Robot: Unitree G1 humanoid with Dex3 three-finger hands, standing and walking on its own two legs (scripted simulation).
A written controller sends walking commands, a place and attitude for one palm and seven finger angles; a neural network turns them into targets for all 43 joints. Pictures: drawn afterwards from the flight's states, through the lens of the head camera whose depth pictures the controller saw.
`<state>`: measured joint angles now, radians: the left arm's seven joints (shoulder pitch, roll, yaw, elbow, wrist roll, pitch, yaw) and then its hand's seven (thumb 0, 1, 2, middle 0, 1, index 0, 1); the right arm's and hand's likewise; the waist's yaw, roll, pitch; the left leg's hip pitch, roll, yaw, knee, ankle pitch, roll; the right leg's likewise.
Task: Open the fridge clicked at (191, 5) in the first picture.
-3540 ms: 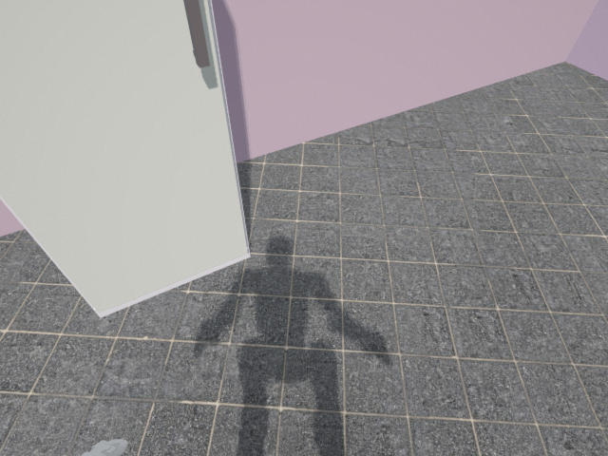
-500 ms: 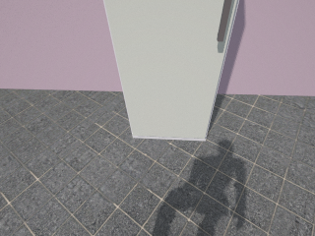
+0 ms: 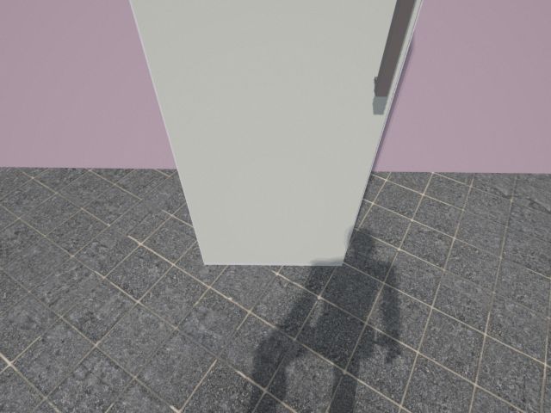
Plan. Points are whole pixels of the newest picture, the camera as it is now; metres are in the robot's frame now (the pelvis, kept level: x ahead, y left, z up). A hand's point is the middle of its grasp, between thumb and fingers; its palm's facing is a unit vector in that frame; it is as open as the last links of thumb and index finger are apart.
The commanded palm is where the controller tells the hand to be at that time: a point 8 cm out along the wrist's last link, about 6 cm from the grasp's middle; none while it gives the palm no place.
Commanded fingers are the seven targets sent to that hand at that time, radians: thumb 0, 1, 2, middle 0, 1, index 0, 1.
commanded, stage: take the last steps up to it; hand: right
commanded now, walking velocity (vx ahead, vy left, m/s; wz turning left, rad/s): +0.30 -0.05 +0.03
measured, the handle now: (397, 15) +0.75 -0.18 +0.25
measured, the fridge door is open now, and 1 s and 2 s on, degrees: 0 0 0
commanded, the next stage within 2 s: come to a stop and stand still in 0.40 s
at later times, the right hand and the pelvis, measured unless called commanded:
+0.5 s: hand (411, 368) +0.25 -0.23 -0.17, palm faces -0.01 +0.98 -0.19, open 7.3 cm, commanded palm none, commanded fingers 0.00 -0.90 -0.90 0.20 0.30 0.20 0.30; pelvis +0.19 -0.05 +0.01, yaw +3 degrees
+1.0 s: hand (416, 333) +0.32 -0.26 -0.19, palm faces +0.04 +0.98 -0.18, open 7.4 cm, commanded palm none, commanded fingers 0.00 -0.90 -0.90 0.20 0.30 0.20 0.30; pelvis +0.23 -0.08 -0.01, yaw +2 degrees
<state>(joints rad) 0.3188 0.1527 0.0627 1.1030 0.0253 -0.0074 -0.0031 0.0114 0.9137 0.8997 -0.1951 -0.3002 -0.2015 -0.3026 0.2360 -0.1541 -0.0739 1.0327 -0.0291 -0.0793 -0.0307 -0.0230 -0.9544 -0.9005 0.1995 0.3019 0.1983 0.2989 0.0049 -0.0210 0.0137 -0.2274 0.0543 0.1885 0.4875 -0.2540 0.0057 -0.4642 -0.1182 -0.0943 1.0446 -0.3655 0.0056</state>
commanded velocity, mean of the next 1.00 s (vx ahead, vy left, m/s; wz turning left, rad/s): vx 0.02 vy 0.01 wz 0.03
